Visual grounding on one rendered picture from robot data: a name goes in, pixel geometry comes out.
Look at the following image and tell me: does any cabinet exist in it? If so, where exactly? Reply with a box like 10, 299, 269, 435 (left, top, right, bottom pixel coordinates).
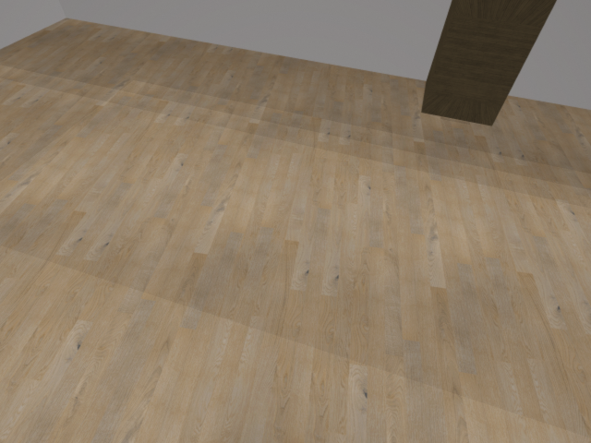
421, 0, 557, 126

